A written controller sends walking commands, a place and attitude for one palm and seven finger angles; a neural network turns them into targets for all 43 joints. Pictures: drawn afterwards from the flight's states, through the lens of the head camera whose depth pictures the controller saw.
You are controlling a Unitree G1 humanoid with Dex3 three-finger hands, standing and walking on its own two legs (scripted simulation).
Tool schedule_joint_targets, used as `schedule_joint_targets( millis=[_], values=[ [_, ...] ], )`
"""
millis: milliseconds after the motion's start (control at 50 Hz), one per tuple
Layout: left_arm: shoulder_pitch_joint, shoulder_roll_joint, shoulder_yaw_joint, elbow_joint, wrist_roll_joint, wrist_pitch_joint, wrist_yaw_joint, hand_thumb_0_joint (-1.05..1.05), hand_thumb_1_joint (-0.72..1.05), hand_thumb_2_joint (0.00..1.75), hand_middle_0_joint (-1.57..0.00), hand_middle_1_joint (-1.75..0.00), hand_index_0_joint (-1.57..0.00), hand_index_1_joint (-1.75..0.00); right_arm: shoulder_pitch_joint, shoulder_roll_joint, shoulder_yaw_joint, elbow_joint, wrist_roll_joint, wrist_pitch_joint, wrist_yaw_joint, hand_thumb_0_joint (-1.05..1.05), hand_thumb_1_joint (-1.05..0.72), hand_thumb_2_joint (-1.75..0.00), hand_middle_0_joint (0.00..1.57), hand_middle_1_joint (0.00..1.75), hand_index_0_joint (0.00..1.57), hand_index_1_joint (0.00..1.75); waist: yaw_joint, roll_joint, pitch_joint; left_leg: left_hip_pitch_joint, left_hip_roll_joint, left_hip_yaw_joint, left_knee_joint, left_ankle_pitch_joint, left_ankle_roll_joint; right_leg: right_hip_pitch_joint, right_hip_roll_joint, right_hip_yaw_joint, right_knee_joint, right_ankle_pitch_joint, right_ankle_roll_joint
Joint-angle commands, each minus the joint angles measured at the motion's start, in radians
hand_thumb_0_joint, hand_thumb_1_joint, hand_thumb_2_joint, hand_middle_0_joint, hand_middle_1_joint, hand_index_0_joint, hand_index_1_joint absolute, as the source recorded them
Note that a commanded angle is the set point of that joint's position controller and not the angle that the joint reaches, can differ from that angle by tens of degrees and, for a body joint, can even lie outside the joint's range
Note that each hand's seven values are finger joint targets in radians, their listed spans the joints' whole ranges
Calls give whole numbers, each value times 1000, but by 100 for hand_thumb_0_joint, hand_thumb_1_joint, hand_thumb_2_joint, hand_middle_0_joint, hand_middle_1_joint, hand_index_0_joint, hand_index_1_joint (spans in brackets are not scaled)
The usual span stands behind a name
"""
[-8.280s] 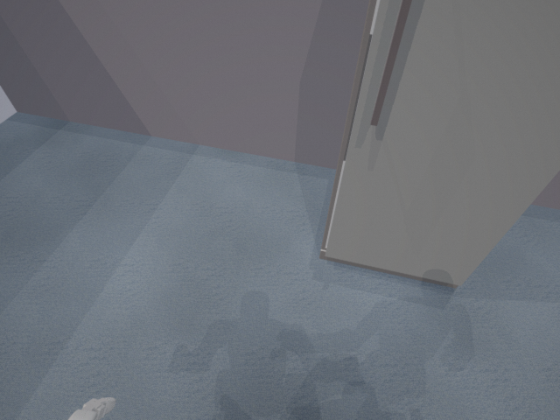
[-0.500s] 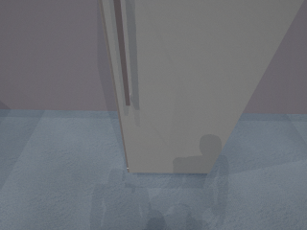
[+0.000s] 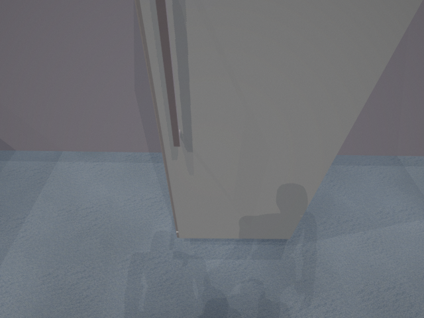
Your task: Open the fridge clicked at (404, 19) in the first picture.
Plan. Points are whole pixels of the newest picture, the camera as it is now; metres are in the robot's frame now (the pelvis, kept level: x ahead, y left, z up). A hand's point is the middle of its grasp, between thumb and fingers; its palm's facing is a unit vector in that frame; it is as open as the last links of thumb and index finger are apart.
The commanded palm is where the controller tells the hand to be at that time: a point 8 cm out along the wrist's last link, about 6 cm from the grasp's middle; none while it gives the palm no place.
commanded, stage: shuffle to correct the standing spot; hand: left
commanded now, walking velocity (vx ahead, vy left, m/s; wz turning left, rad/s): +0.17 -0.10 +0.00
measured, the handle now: (169, 59) +0.56 +0.13 +0.22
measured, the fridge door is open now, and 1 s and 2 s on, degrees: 0 0 0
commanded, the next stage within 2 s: come to a stop and stand still in 0.30 s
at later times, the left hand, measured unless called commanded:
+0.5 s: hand out of the picture +0.00 +0.10 -0.19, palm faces +0.14 -0.98 -0.10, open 7.3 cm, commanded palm none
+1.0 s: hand out of the picture +0.16 +0.17 -0.18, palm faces +0.05 -0.97 -0.25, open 7.3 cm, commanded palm none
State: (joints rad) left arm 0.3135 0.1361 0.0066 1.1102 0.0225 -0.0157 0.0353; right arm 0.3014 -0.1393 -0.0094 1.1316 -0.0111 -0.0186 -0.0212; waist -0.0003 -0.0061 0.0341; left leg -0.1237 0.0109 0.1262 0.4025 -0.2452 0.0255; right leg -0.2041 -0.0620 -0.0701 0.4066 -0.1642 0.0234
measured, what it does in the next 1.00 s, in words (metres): walks ahead: left foot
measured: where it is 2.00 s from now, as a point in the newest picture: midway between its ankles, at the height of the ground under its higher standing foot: outside the picture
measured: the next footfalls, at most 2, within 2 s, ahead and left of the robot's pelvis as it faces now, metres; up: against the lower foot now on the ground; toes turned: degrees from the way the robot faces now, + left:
left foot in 0.52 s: +0.14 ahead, +0.08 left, +0.00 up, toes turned +10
left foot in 1.06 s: +0.14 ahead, +0.10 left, +0.00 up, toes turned +4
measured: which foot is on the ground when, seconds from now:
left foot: down 0.00-0.28, up 0.30-0.50, down 0.52-0.80, up 0.82-1.00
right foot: down 0.00-1.00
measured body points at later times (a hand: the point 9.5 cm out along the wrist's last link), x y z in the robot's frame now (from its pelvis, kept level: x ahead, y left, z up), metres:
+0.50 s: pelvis +0.10 -0.02 -0.01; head +0.13 +0.00 +0.43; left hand -0.01 +0.16 -0.18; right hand +0.11 -0.25 -0.16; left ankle +0.10 +0.07 -0.74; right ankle +0.04 -0.13 -0.74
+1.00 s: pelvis +0.11 -0.02 -0.01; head +0.15 -0.02 +0.44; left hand +0.16 +0.22 -0.16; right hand +0.17 -0.26 -0.17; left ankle +0.09 +0.09 -0.71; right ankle +0.09 -0.14 -0.74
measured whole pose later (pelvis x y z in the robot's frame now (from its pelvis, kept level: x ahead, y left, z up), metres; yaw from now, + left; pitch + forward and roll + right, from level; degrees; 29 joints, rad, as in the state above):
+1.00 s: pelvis +0.11 -0.02 -0.01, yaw +1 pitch -1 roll +0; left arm 0.20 0.18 0.05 0.98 0.04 0.01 0.04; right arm 0.15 -0.18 -0.06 1.03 -0.01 0.04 -0.03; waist 0.00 0.00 0.11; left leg -0.35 0.01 0.04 0.85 -0.46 -0.03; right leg -0.20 -0.03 -0.08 0.55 -0.33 -0.01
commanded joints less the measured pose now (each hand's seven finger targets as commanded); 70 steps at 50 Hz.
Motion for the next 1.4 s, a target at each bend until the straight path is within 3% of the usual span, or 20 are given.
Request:
schedule_joint_targets(
  millis=[0, 80, 180, 220, 260, 300, 340, 400, 460, 500, 540, 620, 740, 800, 880, 1000, 1040, 1060, 1200, 1380],
  values=[
    [91, 64, 12, -13, 2, 2, 1, 0, 90, 90, -20, -30, -20, -30, 91, -89, -17, -11, -7, 3, -9, 0, -90, -90, 20, 30, 20, 30, -4, 10, 69, -106, 133, -142, -166, -218, 3, -18, -37, 52, -37, -142, -27],
    [103, 47, 23, -27, 15, 15, -15, 0, 90, 90, -20, -30, -20, -30, 85, -129, -38, -25, -13, 13, -10, 0, -90, -90, 20, 30, 20, 30, 0, 88, 151, -182, 194, -211, -241, -442, 43, -80, 10, -9, 76, -211, -27],
    [144, 37, 34, -35, 15, 6, -28, 0, 90, 90, -20, -30, -20, -30, 106, -118, -44, -31, -12, 3, -17, 0, -90, -90, 20, 30, 20, 30, 9, 56, 159, -171, 198, -200, -148, -318, 62, -79, 0, 11, 74, -166, -44],
    [189, 60, 44, -25, 12, -4, -24, 0, 90, 90, -20, -30, -20, -30, 103, -88, -38, -40, -10, -3, -19, 0, -90, -90, 20, 30, 20, 30, 26, -37, 144, -224, 142, -137, -14, -207, 44, 1, -47, 97, 9, -171, -69],
    [275, 112, 61, 9, 7, -12, -11, 0, 90, 90, -20, -30, -20, -30, 75, -28, -23, -61, -9, -4, -14, 0, -90, -90, 20, 30, 20, 30, 51, -266, 119, -386, 30, 11, 259, -203, 1, 146, -190, 291, -118, -168, -146],
    [323, 107, 62, 21, 5, -19, -2, 0, 90, 90, -20, -30, -20, -30, -11, -37, -26, -101, -11, -3, -8, 0, -90, -90, 20, 30, 20, 30, 72, -212, 111, -475, 57, -36, 533, -309, 4, 167, -271, 372, -175, -26, -234],
    [272, 90, 63, 14, 10, -27, 3, 0, 90, 90, -20, -30, -20, -30, -26, -28, -30, -104, -7, -12, -2, 0, -90, -90, 20, 30, 20, 30, 45, -100, 68, -494, 86, -70, 591, -296, 0, 184, -277, 318, -135, 81, -267],
    [190, 81, 58, -9, 16, -29, 2, 0, 90, 90, -20, -30, -20, -30, -4, 6, -27, -99, -2, -16, 5, 0, -90, -90, 20, 30, 20, 30, 1, -66, 41, -335, 86, -37, 397, -234, -6, 85, -219, 189, -94, 165, -226],
    [140, 46, 44, -10, -6, -16, 1, 0, 90, 90, -20, -30, -20, -30, 145, 5, -15, -27, -3, -24, -15, 0, -90, -90, 20, 30, 20, 30, -58, 10, -9, 8, 50, -7, 50, 188, -21, -25, -84, 41, 119, 297, -109],
    [188, -11, 25, -12, -17, -7, 5, 0, 90, 90, -20, -30, -20, -30, 193, -108, -31, -11, -1, -32, -38, 0, -90, -90, 20, 30, 20, 30, -41, 217, -80, 126, 341, -292, 10, 793, 125, -115, 2, -4, 297, -161, -11],
    [168, -14, 22, -4, -3, 9, 13, 0, 90, 90, -20, -30, -20, -30, 98, -124, -21, -19, -5, -17, -43, 0, -90, -90, 20, 30, 20, 30, -14, 183, 27, 7, 340, -238, -34, 840, 153, -96, -4, 30, 317, -372, -9],
    [172, 27, 31, -14, 2, 27, 13, 0, 90, 90, -20, -30, -20, -30, 27, -126, -31, -47, 4, -2, -52, 0, -90, -90, 20, 30, 20, 30, 10, 140, 42, 55, 269, -174, 52, 1024, 109, -93, -7, 8, 166, -156, -7],
    [109, 130, 65, -90, 11, 25, 11, 0, 90, 90, -20, -30, -20, -30, -14, -120, -71, -100, -2, 31, -45, 0, -90, -90, 20, 30, 20, 30, 6, -105, -90, -62, 105, -31, 255, 485, -8, 70, -133, 112, 138, 742, -69],
    [114, 159, 68, -89, 14, 27, 18, 0, 90, 90, -20, -30, -20, -30, -98, -56, -59, -136, -1, 49, -32, 0, -90, -90, 20, 30, 20, 30, 53, -175, -82, -295, 1, -54, 517, -309, -40, 196, -286, 220, 75, 1013, -220],
    [4, 183, 67, -137, 13, 25, 19, 0, 90, 90, -20, -30, -20, -30, -138, -67, -55, -146, 1, 62, -16, 0, -90, -90, 20, 30, 20, 30, 26, -126, -14, -332, 17, -124, 604, -274, -52, 117, -249, 180, 21, 713, -233],
    [-77, 194, 68, -163, 0, 24, 9, 0, 90, 90, -20, -30, -20, -30, -7, -79, -47, -116, 0, 34, -3, 0, -90, -90, 20, 30, 20, 30, -27, -111, -45, -37, 29, -80, 56, 106, -54, 3, -150, 113, 119, 349, -123],
    [-27, 124, 54, -170, -11, 32, 6, 0, 90, 90, -20, -30, -20, -30, -27, -181, -53, -132, -11, 16, -10, 0, -90, -90, 20, 30, 20, 30, 11, 157, -86, -12, 238, -303, -18, 474, 53, -42, -13, 34, 207, -43, -16],
    [-37, 102, 46, -159, -7, 37, 10, 0, 90, 90, -20, -30, -20, -30, -78, -186, -49, -135, -14, 22, -7, 0, -90, -90, 20, 30, 20, 30, 27, 174, -37, -134, 267, -307, -67, 420, 97, 16, 5, 33, 232, -246, -8],
    [12, 119, 28, -70, 1, 19, 1, 0, 90, 90, -20, -30, -20, -30, -93, -132, -31, -114, 1, 3, -15, 0, -90, -90, 20, 30, 20, 30, 29, 38, -52, -56, 128, -207, -16, 334, 35, 74, -41, 90, -2, 74, -21],
    [17, 111, 14, -23, 1, 16, -4, 0, 90, 90, -20, -30, -20, -30, -46, -131, -23, -60, -1, 13, -6, 0, -90, -90, 20, 30, 20, 30, 1, 11, 63, -110, 108, -202, -161, -110, -2, -3, -46, 101, -95, -109, -18]
  ],
)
